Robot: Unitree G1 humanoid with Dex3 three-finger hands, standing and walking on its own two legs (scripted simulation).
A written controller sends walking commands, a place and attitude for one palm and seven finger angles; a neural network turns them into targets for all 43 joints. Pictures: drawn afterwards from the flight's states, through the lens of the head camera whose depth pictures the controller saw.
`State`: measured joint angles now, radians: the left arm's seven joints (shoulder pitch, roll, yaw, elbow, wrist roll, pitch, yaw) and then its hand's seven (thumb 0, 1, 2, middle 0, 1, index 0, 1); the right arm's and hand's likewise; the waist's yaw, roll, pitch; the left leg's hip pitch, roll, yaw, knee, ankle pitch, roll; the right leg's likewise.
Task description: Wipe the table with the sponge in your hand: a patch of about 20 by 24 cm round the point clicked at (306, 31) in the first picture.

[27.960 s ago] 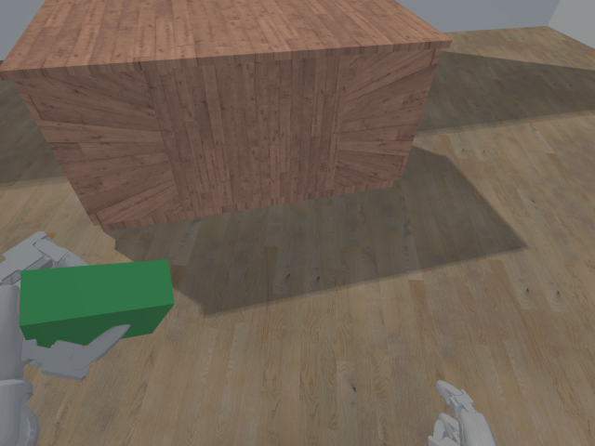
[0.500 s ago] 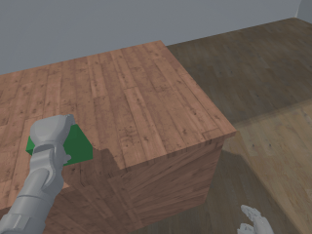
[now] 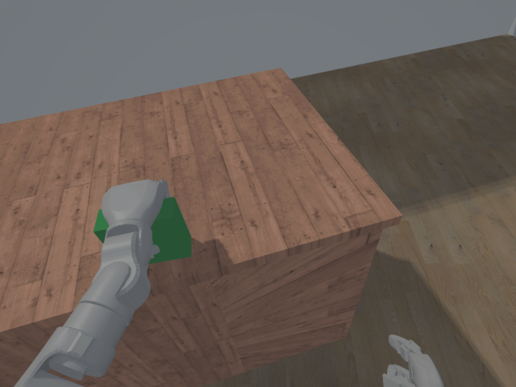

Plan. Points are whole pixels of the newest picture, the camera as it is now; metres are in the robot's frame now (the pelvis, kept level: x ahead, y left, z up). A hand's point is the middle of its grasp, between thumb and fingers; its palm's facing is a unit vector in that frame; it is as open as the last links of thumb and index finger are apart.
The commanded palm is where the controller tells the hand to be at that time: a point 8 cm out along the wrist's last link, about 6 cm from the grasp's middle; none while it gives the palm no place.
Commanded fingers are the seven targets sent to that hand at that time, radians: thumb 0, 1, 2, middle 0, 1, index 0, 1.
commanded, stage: slide across to the third lane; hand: left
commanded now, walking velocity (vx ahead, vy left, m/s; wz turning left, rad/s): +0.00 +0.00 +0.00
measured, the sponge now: (151, 240) +0.33 +0.24 +0.04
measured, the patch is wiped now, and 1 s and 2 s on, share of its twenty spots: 0.60 0.70 0.90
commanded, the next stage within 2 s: wipe forward along the third lane in 0.22 s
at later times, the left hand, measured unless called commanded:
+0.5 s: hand (173, 209) +0.37 +0.20 +0.08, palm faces -0.05 -0.03 -1.00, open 8.9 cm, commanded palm +0.36 +0.20 +0.12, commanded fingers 0.00 0.10 1.30 -1.20 -1.60 -1.20 -1.60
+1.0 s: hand (167, 189) +0.42 +0.23 +0.08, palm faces -0.09 -0.01 -1.00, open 8.9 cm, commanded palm +0.41 +0.23 +0.11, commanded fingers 0.00 0.10 1.30 -1.20 -1.60 -1.20 -1.60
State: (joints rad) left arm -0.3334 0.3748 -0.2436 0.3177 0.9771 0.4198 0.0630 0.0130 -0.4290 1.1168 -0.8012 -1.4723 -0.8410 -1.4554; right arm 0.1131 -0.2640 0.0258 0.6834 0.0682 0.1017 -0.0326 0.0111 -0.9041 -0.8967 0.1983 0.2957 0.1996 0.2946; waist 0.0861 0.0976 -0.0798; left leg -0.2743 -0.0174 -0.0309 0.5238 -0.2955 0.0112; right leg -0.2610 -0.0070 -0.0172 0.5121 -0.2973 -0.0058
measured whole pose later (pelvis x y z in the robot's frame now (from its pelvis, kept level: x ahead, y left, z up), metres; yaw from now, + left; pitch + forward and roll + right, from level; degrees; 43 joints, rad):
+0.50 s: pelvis -0.01 -0.03 +0.00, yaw +0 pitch +4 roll +1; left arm -0.54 0.33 -0.24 0.59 0.97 0.46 0.07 0.00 -0.44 1.12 -0.82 -1.46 -0.86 -1.44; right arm 0.11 -0.28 0.03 0.71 0.07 0.13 -0.05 0.01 -0.90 -0.90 0.20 0.30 0.20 0.29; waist 0.05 0.08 -0.09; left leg -0.29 0.01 -0.04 0.51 -0.28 -0.02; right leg -0.30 0.02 -0.02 0.53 -0.30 -0.04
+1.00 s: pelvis -0.01 -0.03 +0.00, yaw -2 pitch +9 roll +0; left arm -0.72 0.46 -0.09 0.91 1.00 0.27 0.10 -0.01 -0.45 1.13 -0.83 -1.45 -0.86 -1.44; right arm 0.25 -0.30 0.00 0.74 0.06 0.13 -0.04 0.01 -0.91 -0.90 0.20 0.30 0.20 0.29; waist -0.03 0.07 -0.11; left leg -0.43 0.03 -0.03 0.56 -0.29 -0.01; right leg -0.42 0.05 -0.01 0.55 -0.28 -0.04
